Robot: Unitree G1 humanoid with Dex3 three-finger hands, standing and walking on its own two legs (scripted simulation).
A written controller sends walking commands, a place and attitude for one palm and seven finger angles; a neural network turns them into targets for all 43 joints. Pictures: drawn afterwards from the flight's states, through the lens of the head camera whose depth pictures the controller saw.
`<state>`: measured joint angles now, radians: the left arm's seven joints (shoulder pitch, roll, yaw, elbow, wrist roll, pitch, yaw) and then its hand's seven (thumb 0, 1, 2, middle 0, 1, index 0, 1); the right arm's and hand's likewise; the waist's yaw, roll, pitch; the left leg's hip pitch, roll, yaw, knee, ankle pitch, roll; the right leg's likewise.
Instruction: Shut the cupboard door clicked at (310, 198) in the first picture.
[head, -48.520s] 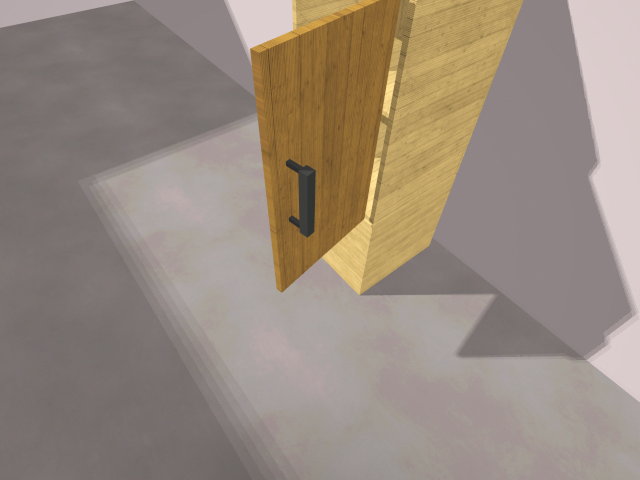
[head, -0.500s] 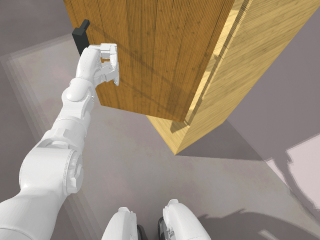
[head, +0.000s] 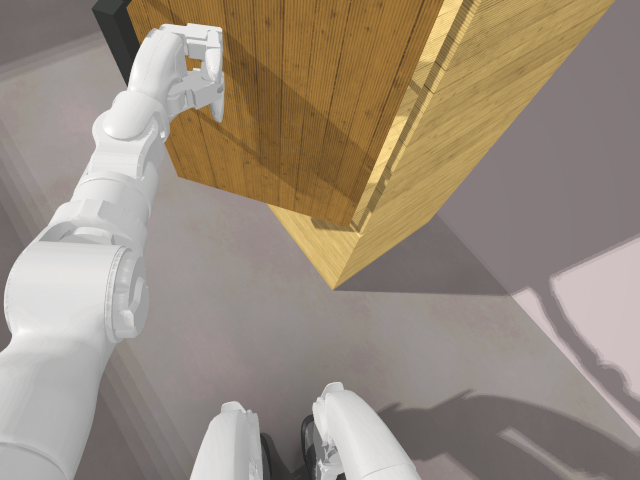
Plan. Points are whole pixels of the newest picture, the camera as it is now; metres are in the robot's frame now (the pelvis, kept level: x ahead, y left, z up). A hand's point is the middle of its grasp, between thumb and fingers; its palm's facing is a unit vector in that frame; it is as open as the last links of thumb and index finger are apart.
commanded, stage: push the door shut along its arc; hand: left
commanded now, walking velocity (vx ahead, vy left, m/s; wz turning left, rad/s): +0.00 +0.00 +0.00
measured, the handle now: (143, 60) +0.61 +0.13 +0.08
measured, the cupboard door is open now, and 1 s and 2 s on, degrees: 38 22 22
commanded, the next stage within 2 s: pull the fist back off the door in 0.32 s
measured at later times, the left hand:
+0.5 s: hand (240, 48) +0.60 +0.02 +0.09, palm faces -0.26 -0.96 +0.07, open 3.4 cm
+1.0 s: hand (239, 77) +0.56 +0.02 +0.10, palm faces +0.03 -1.00 -0.06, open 3.1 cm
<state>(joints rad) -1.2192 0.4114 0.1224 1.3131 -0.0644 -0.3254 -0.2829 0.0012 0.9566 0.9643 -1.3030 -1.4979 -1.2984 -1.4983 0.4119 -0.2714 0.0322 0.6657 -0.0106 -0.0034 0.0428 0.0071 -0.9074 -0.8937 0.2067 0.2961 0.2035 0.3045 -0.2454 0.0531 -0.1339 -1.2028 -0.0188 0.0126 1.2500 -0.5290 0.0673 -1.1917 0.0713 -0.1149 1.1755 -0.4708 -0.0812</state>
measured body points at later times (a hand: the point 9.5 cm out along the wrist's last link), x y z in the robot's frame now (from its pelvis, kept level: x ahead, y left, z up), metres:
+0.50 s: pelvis +0.00 -0.01 -0.03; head +0.19 +0.00 +0.38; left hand +0.61 +0.07 +0.09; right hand -0.05 -0.26 -0.12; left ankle +0.02 +0.08 -0.62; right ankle +0.04 -0.08 -0.62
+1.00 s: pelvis +0.02 -0.02 +0.02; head +0.16 -0.03 +0.45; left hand +0.55 +0.07 +0.10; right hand -0.02 -0.27 -0.10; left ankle +0.02 +0.08 -0.62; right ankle +0.04 -0.08 -0.62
